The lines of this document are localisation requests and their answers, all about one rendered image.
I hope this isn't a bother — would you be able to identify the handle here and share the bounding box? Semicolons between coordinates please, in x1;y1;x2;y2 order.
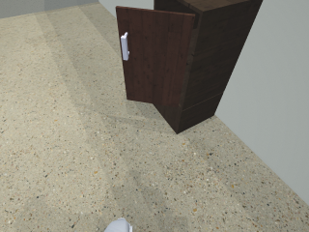
121;32;129;61

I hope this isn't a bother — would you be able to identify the cupboard door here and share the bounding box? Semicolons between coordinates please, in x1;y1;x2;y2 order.
115;6;195;107

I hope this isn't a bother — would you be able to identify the left robot thigh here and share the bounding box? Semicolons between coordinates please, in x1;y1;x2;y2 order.
104;219;133;232

